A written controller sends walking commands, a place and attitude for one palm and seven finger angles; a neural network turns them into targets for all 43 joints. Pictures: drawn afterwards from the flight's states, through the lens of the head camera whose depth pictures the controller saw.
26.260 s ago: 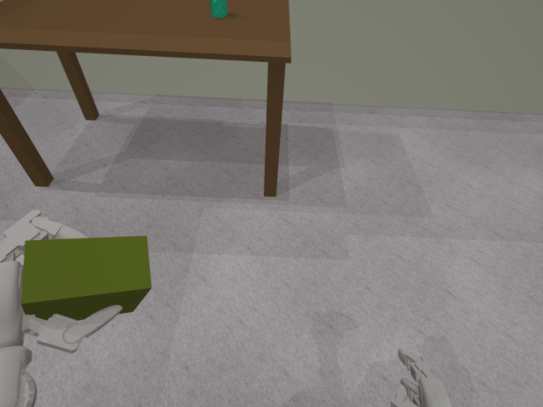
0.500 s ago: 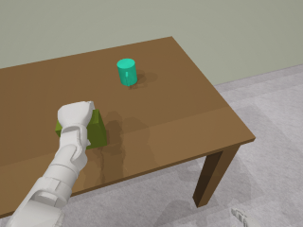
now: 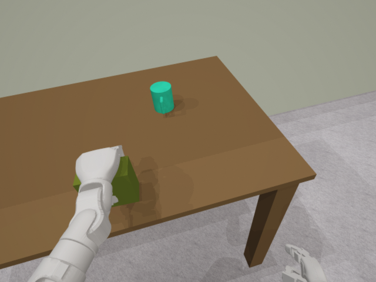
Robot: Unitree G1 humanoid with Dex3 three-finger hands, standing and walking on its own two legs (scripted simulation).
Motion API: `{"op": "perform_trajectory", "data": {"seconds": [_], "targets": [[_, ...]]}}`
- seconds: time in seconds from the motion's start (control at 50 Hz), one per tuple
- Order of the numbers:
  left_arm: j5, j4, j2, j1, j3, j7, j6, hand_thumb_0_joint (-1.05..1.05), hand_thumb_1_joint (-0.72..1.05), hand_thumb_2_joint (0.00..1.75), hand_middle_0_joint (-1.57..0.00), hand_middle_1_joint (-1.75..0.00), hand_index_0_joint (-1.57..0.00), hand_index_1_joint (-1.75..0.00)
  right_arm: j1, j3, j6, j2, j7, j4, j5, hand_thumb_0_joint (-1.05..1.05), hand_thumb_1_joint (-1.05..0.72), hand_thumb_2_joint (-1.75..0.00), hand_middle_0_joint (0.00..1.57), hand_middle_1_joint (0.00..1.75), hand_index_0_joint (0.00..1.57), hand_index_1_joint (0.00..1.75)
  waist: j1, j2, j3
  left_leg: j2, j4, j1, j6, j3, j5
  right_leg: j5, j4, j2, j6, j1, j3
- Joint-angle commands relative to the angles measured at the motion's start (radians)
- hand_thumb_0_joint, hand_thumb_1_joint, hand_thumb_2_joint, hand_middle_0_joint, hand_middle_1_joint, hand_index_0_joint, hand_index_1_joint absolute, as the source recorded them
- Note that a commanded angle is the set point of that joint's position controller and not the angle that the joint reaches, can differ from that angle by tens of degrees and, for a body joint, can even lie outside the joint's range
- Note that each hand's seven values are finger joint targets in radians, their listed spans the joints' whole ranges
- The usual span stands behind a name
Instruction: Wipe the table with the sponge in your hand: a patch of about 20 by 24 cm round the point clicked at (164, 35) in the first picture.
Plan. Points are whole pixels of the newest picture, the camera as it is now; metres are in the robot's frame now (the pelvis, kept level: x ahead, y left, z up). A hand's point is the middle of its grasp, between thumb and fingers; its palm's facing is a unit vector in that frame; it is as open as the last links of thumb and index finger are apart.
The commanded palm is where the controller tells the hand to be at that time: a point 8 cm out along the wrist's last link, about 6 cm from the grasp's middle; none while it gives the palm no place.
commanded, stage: wipe back along the middle lane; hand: left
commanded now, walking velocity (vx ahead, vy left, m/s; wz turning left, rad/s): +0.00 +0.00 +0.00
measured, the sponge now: (111, 188) +0.32 +0.23 +0.02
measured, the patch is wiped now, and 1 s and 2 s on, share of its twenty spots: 0.55 0.65 0.85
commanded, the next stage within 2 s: slide across to the third lane in 0.20 s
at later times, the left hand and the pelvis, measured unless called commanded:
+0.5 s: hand (113, 188) +0.30 +0.21 +0.06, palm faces -0.01 -0.06 -1.00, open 10.1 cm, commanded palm +0.27 +0.19 +0.11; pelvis +0.00 -0.01 +0.00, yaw +0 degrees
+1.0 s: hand (130, 183) +0.31 +0.17 +0.06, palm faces -0.02 -0.07 -1.00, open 10.1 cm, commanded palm +0.29 +0.15 +0.12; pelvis -0.02 -0.01 +0.00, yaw +0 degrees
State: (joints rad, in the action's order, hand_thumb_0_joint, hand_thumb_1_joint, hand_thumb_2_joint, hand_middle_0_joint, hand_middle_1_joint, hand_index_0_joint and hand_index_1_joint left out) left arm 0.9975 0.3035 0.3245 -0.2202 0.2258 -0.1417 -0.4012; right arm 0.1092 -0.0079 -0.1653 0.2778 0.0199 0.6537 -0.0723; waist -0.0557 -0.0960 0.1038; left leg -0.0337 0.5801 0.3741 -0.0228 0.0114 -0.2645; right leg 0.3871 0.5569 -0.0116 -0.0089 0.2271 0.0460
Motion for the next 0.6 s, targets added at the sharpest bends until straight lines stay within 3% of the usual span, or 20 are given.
{"op": "perform_trajectory", "data": {"seconds": [0.0,0.02,0.04,0.08,0.12,0.14,0.16,0.2,0.22,0.24,0.26,0.3,0.32,0.36,0.42,0.44,0.52,0.54,0.58], "targets": [[-0.027,-0.105,0.074,-0.132,-0.028,0.02,-0.015,0.0,0.1,1.3,-1.2,-1.6,-1.2,-1.6,-0.169,-0.034,0.05,0.101,-0.003,-0.157,-0.004,0.0,-0.9,-0.9,0.2,0.3,0.2,0.3,0.0,0.156,0.107,0.07,-0.038,-0.159,0.069,-0.042,0.235,-0.422,-0.078,0.059,-0.035,0.044,0.019],[-0.019,-0.107,0.11,-0.127,-0.06,0.018,-0.019,0.0,0.1,1.3,-1.2,-1.6,-1.2,-1.6,-0.177,-0.036,0.05,0.105,-0.005,-0.155,-0.004,0.0,-0.9,-0.9,0.2,0.3,0.2,0.3,-0.008,0.141,0.107,0.066,-0.042,-0.166,0.066,-0.037,0.232,-0.406,-0.081,0.061,-0.04,0.046,0.011],[-0.023,-0.125,0.059,-0.133,-0.013,0.021,-0.02,0.0,0.1,1.3,-1.2,-1.6,-1.2,-1.6,-0.177,-0.032,0.053,0.097,-0.004,-0.162,-0.005,0.0,-0.9,-0.9,0.2,0.3,0.2,0.3,-0.002,0.14,0.117,0.07,-0.041,-0.17,0.069,-0.039,0.232,-0.401,-0.075,0.06,-0.038,0.044,0.02],[-0.015,-0.117,0.046,-0.141,0.007,0.024,-0.021,0.0,0.1,1.3,-1.2,-1.6,-1.2,-1.6,-0.179,-0.032,0.054,0.096,-0.005,-0.157,-0.005,0.0,-0.9,-0.9,0.2,0.3,0.2,0.3,0.003,0.131,0.102,0.068,-0.039,-0.173,0.068,-0.039,0.223,-0.389,-0.077,0.059,-0.039,0.059,0.018],[-0.01,-0.122,0.069,-0.131,-0.012,0.026,-0.022,0.0,0.1,1.3,-1.2,-1.6,-1.2,-1.6,-0.186,-0.033,0.057,0.098,-0.006,-0.159,-0.004,0.0,-0.9,-0.9,0.2,0.3,0.2,0.3,-0.006,0.141,0.11,0.067,-0.042,-0.174,0.068,-0.033,0.214,-0.374,-0.079,0.062,-0.042,0.056,0.011],[-0.016,-0.137,0.046,-0.138,0.007,0.028,-0.018,0.0,0.1,1.3,-1.2,-1.6,-1.2,-1.6,-0.182,-0.033,0.059,0.096,-0.006,-0.163,-0.004,0.0,-0.9,-0.9,0.2,0.3,0.2,0.3,0.0,0.144,0.125,0.07,-0.035,-0.177,0.071,-0.04,0.22,-0.393,-0.074,0.059,-0.039,0.046,0.013],[-0.018,-0.128,0.071,-0.1,-0.023,0.027,-0.014,0.0,0.1,1.3,-1.2,-1.6,-1.2,-1.6,-0.177,-0.035,0.062,0.096,-0.006,-0.159,-0.002,0.0,-0.9,-0.9,0.2,0.3,0.2,0.3,-0.008,0.163,0.136,0.073,-0.028,-0.175,0.071,-0.041,0.236,-0.43,-0.071,0.058,-0.038,0.03,0.01],[-0.022,-0.148,0.049,-0.072,-0.007,0.03,-0.01,0.0,0.1,1.3,-1.2,-1.6,-1.2,-1.6,-0.18,-0.032,0.064,0.095,-0.005,-0.165,-0.001,0.0,-0.9,-0.9,0.2,0.3,0.2,0.3,-0.008,0.167,0.136,0.073,-0.025,-0.17,0.069,-0.046,0.247,-0.459,-0.066,0.056,-0.035,0.023,0.01],[-0.019,-0.152,0.089,-0.041,-0.044,0.028,-0.011,0.0,0.1,1.3,-1.2,-1.6,-1.2,-1.6,-0.189,-0.034,0.064,0.098,-0.003,-0.167,-0.001,0.0,-0.9,-0.9,0.2,0.3,0.2,0.3,-0.017,0.171,0.131,0.069,-0.028,-0.167,0.067,-0.041,0.246,-0.454,-0.07,0.058,-0.038,0.021,-0.001],[-0.026,-0.176,0.047,-0.045,-0.007,0.03,-0.01,0.0,0.1,1.3,-1.2,-1.6,-1.2,-1.6,-0.192,-0.03,0.065,0.091,-0.002,-0.175,-0.002,0.0,-0.9,-0.9,0.2,0.3,0.2,0.3,-0.01,0.163,0.125,0.072,-0.029,-0.164,0.07,-0.045,0.24,-0.451,-0.068,0.055,-0.033,0.023,0.006],[-0.025,-0.168,0.056,-0.033,-0.017,0.03,-0.011,0.0,0.1,1.3,-1.2,-1.6,-1.2,-1.6,-0.19,-0.031,0.065,0.091,-0.002,-0.169,-0.003,0.0,-0.9,-0.9,0.2,0.3,0.2,0.3,-0.01,0.167,0.108,0.07,-0.028,-0.164,0.069,-0.045,0.239,-0.444,-0.071,0.056,-0.034,0.031,0.006],[-0.021,-0.2,0.039,-0.073,0.012,0.03,-0.012,0.0,0.1,1.3,-1.2,-1.6,-1.2,-1.6,-0.194,-0.031,0.066,0.09,-0.001,-0.17,-0.002,0.0,-0.9,-0.9,0.2,0.3,0.2,0.3,-0.005,0.145,0.113,0.072,-0.029,-0.17,0.07,-0.046,0.236,-0.445,-0.072,0.054,-0.034,0.036,0.004],[-0.019,-0.228,0.072,-0.09,-0.013,0.03,-0.015,0.0,0.1,1.3,-1.2,-1.6,-1.2,-1.6,-0.202,-0.032,0.068,0.093,-0.002,-0.174,0.0,0.0,-0.9,-0.9,0.2,0.3,0.2,0.3,-0.009,0.144,0.121,0.068,-0.032,-0.179,0.069,-0.042,0.235,-0.437,-0.075,0.057,-0.038,0.033,-0.004],[-0.023,-0.241,0.034,-0.092,0.022,0.03,-0.016,0.0,0.1,1.3,-1.2,-1.6,-1.2,-1.6,-0.201,-0.032,0.075,0.085,-0.003,-0.174,0.0,0.0,-0.9,-0.9,0.2,0.3,0.2,0.3,-0.003,0.146,0.119,0.071,-0.027,-0.188,0.072,-0.043,0.249,-0.452,-0.072,0.055,-0.036,0.034,0.004],[-0.021,-0.28,0.053,-0.142,0.017,0.03,-0.015,0.0,0.1,1.3,-1.2,-1.6,-1.2,-1.6,-0.212,-0.031,0.08,0.087,-0.005,-0.17,0.002,0.0,-0.9,-0.9,0.2,0.3,0.2,0.3,-0.003,0.145,0.134,0.066,-0.035,-0.207,0.071,-0.035,0.257,-0.457,-0.073,0.057,-0.039,0.032,-0.003],[-0.024,-0.288,0.025,-0.169,0.047,0.03,-0.013,0.0,0.1,1.3,-1.2,-1.6,-1.2,-1.6,-0.207,-0.03,0.085,0.081,-0.007,-0.17,0.0,0.0,-0.9,-0.9,0.2,0.3,0.2,0.3,0.005,0.141,0.138,0.067,-0.034,-0.211,0.073,-0.038,0.255,-0.449,-0.069,0.054,-0.037,0.035,0.004],[-0.023,-0.304,0.05,-0.204,0.029,0.024,-0.005,0.0,0.1,1.3,-1.2,-1.6,-1.2,-1.6,-0.223,-0.03,0.095,0.08,-0.01,-0.161,0.004,0.0,-0.9,-0.9,0.2,0.3,0.2,0.3,-0.006,0.136,0.152,0.064,-0.044,-0.233,0.071,-0.036,0.262,-0.452,-0.077,0.057,-0.041,0.025,-0.001],[-0.032,-0.292,0.013,-0.211,0.056,0.021,-0.003,0.0,0.1,1.3,-1.2,-1.6,-1.2,-1.6,-0.213,-0.028,0.101,0.074,-0.011,-0.161,0.002,0.0,-0.9,-0.9,0.2,0.3,0.2,0.3,0.001,0.154,0.151,0.067,-0.043,-0.228,0.072,-0.038,0.258,-0.446,-0.075,0.055,-0.037,0.026,0.007],[-0.024,-0.249,0.031,-0.242,0.04,0.014,-0.004,0.0,0.1,1.3,-1.2,-1.6,-1.2,-1.6,-0.213,-0.029,0.099,0.078,-0.014,-0.138,0.003,0.0,-0.9,-0.9,0.2,0.3,0.2,0.3,0.004,0.148,0.132,0.065,-0.048,-0.227,0.068,-0.042,0.245,-0.437,-0.085,0.053,-0.037,0.037,0.002]]}}
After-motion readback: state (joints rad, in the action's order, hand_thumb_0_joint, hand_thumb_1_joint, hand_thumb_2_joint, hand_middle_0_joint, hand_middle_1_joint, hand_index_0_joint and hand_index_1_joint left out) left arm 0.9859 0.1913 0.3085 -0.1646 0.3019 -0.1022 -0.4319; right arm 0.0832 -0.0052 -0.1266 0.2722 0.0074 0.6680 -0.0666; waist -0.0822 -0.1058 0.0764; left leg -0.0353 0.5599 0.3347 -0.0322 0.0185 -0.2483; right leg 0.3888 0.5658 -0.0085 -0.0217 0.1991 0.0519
